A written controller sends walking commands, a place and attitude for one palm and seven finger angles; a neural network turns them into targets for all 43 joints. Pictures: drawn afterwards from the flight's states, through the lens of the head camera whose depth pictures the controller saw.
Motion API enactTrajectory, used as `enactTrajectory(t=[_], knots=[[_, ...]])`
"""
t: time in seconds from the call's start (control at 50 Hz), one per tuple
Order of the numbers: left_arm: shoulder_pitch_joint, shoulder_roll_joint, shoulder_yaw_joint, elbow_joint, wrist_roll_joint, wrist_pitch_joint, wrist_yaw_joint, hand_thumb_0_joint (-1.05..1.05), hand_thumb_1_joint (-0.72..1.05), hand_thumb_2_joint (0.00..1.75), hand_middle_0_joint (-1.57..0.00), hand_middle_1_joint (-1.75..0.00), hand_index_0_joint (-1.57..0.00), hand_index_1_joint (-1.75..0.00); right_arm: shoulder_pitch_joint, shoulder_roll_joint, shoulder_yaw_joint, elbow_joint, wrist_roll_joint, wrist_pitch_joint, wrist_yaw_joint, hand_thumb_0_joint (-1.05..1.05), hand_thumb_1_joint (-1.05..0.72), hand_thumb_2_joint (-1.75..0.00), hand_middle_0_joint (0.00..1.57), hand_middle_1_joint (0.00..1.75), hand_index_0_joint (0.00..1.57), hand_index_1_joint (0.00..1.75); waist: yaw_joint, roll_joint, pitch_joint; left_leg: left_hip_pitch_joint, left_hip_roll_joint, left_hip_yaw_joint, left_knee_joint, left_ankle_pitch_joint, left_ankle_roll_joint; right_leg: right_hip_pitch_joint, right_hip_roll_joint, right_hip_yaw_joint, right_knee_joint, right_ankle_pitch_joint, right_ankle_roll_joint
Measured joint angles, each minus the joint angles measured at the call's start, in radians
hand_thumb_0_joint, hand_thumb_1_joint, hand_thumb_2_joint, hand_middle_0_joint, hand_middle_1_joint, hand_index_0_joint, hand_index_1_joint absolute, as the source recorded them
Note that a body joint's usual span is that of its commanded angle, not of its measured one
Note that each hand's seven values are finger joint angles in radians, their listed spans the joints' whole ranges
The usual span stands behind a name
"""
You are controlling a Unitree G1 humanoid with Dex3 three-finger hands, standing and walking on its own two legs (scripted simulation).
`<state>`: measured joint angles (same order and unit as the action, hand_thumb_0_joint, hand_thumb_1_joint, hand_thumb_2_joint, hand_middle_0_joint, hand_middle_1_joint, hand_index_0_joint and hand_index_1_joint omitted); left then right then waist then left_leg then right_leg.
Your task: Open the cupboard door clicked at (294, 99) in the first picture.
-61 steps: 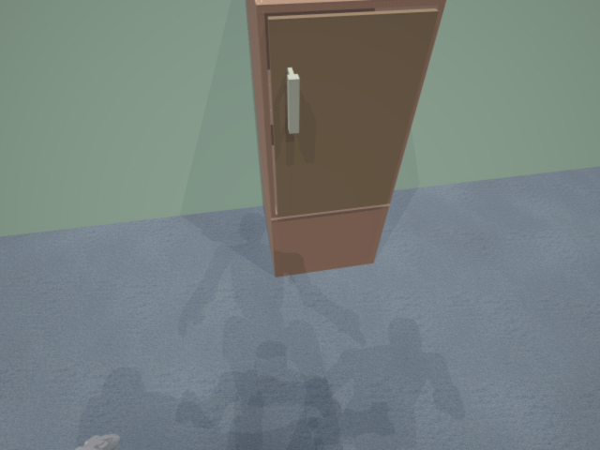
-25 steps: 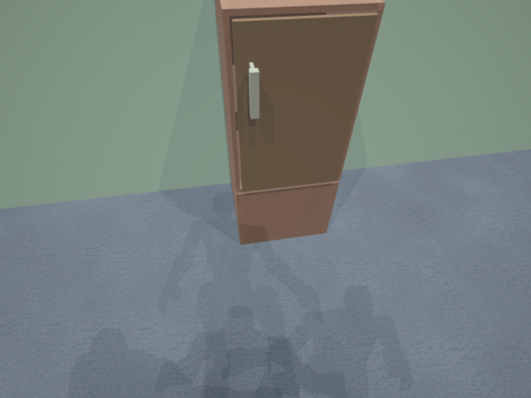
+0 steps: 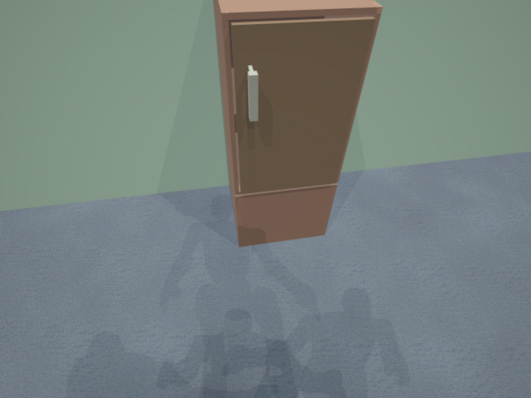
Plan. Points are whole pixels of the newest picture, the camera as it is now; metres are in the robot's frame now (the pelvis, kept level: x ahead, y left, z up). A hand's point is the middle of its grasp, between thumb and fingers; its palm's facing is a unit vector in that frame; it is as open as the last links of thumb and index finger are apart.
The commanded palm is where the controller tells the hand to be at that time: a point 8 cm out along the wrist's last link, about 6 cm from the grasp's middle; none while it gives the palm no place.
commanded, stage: look at it before walking up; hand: left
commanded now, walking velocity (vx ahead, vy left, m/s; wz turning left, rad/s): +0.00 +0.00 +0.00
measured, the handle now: (251, 93) +0.86 +0.09 +0.03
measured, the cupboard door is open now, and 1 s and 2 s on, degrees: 0 0 0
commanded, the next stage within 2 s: walk to a spot facing it in 0.22 s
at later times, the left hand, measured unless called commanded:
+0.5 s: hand out of the picture +0.07 +0.24 -0.16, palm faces -0.04 -0.94 -0.33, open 7.4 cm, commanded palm none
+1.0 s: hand out of the picture +0.06 +0.17 -0.17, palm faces -0.22 -0.95 -0.24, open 7.4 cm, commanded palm none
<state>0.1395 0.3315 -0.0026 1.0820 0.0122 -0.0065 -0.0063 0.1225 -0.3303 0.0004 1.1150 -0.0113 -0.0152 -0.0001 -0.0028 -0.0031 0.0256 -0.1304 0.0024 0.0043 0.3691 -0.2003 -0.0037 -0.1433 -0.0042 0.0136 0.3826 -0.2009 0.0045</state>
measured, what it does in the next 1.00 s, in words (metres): lifts its left foot, turning right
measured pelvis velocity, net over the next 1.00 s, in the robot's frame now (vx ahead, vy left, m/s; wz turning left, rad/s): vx -0.03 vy -0.01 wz -0.30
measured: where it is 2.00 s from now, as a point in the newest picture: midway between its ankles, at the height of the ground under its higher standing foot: outside the picture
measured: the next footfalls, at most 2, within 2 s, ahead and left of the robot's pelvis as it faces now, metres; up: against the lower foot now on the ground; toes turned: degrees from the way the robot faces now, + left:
left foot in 1.18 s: +0.04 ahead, +0.13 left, +0.00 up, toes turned -25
right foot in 1.64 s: -0.13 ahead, -0.08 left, +0.00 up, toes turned -47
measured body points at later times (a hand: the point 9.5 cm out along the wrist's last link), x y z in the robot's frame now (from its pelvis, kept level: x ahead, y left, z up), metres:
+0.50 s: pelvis +0.00 +0.00 +0.00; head +0.01 -0.01 +0.45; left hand +0.07 +0.29 -0.14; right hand +0.08 -0.29 -0.14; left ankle +0.00 +0.12 -0.75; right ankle +0.01 -0.12 -0.75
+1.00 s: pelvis -0.03 -0.01 -0.01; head +0.00 -0.04 +0.44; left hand +0.07 +0.21 -0.15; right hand +0.00 -0.29 -0.15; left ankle +0.00 +0.15 -0.68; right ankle +0.00 -0.11 -0.75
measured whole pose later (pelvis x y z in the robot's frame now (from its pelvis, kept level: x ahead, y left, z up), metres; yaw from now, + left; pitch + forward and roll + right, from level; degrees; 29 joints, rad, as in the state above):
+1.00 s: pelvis -0.03 -0.01 -0.01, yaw -17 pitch +0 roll +2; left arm 0.28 0.18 0.05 0.92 0.02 0.04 -0.01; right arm 0.13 -0.24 -0.07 0.94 -0.02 0.05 -0.02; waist 0.03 0.00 0.07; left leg -0.44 0.03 -0.02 1.00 -0.39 -0.07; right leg -0.31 0.09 0.13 0.48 -0.16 -0.06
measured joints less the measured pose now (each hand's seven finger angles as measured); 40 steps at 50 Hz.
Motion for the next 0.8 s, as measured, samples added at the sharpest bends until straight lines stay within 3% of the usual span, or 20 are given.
enactTrajectory(t=[0.36, 0.48, 0.62, 0.7, 0.74, 0.8], knots=[[0.010, 0.005, 0.002, 0.011, -0.001, 0.001, 0.000, 0.01, 0.90, 0.90, -0.20, -0.30, -0.20, -0.30, -0.002, -0.007, 0.004, 0.005, 0.002, 0.000, -0.002, 0.01, -0.91, -0.90, 0.20, 0.30, 0.20, 0.30, 0.005, 0.004, 0.012, 0.009, 0.001, -0.002, -0.015, 0.001, -0.002, 0.008, 0.001, -0.003, -0.014, -0.001, -0.002], [0.030, -0.010, 0.016, -0.018, 0.000, 0.026, 0.009, 0.01, 0.90, 0.90, -0.20, -0.30, -0.20, -0.30, -0.011, 0.014, -0.008, -0.032, -0.001, 0.012, -0.018, 0.01, -0.91, -0.90, 0.20, 0.30, 0.20, 0.30, 0.018, 0.005, 0.015, -0.016, 0.018, 0.037, 0.039, -0.032, -0.007, -0.036, 0.018, 0.037, 0.047, -0.019, -0.004], [0.069, -0.056, 0.032, -0.086, 0.006, 0.062, -0.004, 0.01, 0.90, 0.90, -0.20, -0.30, -0.20, -0.30, 0.010, 0.079, -0.026, -0.113, -0.004, 0.033, -0.020, 0.01, -0.91, -0.90, 0.20, 0.30, 0.20, 0.30, 0.019, -0.012, 0.035, -0.080, 0.041, 0.109, 0.168, -0.101, -0.012, -0.156, 0.044, 0.092, 0.228, -0.074, -0.009], [0.092, -0.090, 0.044, -0.123, 0.008, 0.066, -0.016, 0.01, 0.90, 0.90, -0.20, -0.30, -0.20, -0.30, 0.024, 0.096, -0.038, -0.134, -0.007, 0.040, -0.016, 0.01, -0.91, -0.90, 0.20, 0.30, 0.20, 0.30, 0.032, -0.001, 0.062, -0.102, 0.073, 0.155, 0.269, -0.156, -0.026, -0.194, 0.025, 0.013, 0.334, -0.138, -0.008], [0.100, -0.112, 0.045, -0.138, 0.013, 0.053, -0.016, 0.01, 0.90, 0.90, -0.20, -0.30, -0.20, -0.30, 0.030, 0.093, -0.047, -0.140, -0.005, 0.054, -0.016, 0.01, -0.91, -0.90, 0.20, 0.30, 0.20, 0.30, 0.023, 0.032, 0.070, -0.167, 0.096, 0.120, 0.408, -0.225, -0.032, -0.204, 0.048, -0.009, 0.349, -0.138, -0.049], [0.112, -0.140, 0.045, -0.155, 0.009, 0.044, -0.003, 0.01, 0.90, 0.90, -0.20, -0.30, -0.20, -0.30, 0.030, 0.093, -0.055, -0.138, -0.003, 0.074, -0.017, 0.01, -0.91, -0.90, 0.20, 0.30, 0.20, 0.30, 0.029, 0.040, 0.075, -0.281, 0.054, 0.026, 0.657, -0.263, -0.035, -0.196, 0.063, -0.001, 0.298, -0.110, -0.072]])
